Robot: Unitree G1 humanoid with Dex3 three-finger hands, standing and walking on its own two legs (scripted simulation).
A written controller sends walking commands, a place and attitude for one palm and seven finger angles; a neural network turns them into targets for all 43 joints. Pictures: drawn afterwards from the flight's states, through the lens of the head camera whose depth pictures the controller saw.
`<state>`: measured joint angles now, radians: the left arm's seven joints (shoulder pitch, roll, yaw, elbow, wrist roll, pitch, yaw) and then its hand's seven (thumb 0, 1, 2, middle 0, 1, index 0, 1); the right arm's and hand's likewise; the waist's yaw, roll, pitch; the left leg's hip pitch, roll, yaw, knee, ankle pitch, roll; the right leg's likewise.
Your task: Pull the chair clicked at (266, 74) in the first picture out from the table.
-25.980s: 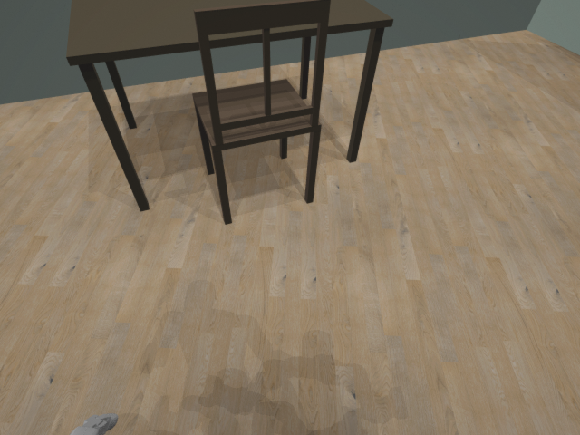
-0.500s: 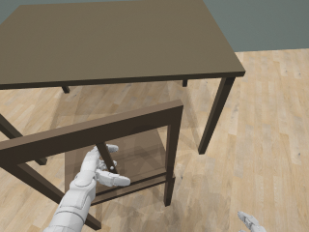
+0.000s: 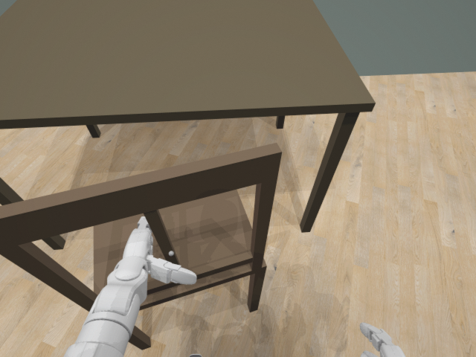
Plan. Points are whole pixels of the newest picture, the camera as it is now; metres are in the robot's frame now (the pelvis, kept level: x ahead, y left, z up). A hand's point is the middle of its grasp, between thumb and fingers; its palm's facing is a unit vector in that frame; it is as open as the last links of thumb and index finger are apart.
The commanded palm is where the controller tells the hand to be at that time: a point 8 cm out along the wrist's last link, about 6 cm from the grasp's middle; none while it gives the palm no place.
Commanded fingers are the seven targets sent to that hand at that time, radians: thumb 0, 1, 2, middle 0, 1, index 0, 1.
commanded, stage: draw the fingers out of the gap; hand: left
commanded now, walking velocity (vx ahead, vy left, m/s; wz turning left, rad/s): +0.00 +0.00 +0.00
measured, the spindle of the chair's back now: (167, 248) +0.33 +0.14 -0.05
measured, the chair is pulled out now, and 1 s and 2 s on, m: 0.16 0.16 0.16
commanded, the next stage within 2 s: draw the hand back to the body in 0.64 s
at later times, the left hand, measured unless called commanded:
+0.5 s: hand (157, 314) +0.21 +0.14 -0.04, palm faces +0.01 -0.99 -0.14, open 17.4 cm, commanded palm +0.19 +0.19 -0.01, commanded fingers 0.00 -0.55 0.20 0.00 0.00 0.00 0.00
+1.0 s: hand (134, 317) +0.19 +0.15 +0.04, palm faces +0.11 -0.99 -0.05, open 17.5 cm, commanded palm +0.14 +0.21 +0.04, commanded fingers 0.00 -0.55 0.20 0.00 0.00 0.00 0.00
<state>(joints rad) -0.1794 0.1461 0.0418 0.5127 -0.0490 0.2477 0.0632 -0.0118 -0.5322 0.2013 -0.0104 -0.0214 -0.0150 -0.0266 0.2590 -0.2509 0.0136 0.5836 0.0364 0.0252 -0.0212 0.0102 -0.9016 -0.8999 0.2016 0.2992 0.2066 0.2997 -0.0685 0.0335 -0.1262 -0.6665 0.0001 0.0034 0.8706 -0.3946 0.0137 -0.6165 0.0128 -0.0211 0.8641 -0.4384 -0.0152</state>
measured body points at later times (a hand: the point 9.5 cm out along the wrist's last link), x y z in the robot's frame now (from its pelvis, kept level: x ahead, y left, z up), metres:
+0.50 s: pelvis +0.02 -0.01 +0.00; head +0.04 -0.01 +0.44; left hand +0.21 +0.19 -0.03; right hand +0.21 -0.24 -0.07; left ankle +0.02 +0.11 -0.70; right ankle -0.01 -0.11 -0.70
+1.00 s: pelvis +0.00 -0.01 -0.03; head +0.03 -0.01 +0.41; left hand +0.18 +0.20 +0.05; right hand +0.18 -0.24 -0.11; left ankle +0.02 +0.11 -0.70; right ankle -0.01 -0.11 -0.70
